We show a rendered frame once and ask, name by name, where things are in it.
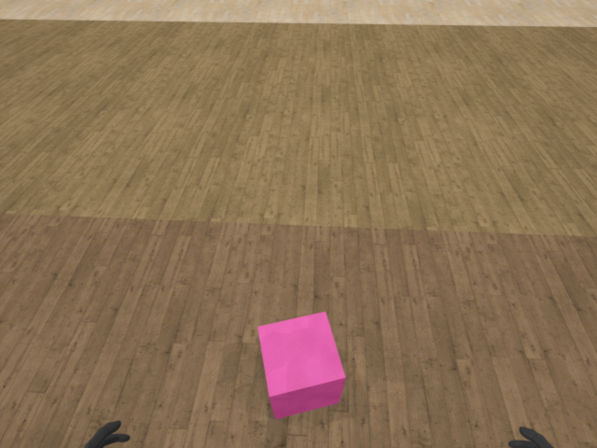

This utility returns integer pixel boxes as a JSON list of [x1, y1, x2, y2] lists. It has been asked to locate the robot right hand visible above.
[[508, 427, 553, 448]]

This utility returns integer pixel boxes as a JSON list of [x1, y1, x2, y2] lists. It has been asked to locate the robot left hand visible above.
[[85, 420, 130, 448]]

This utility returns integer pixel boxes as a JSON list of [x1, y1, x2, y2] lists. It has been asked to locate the carton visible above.
[[257, 312, 346, 419]]

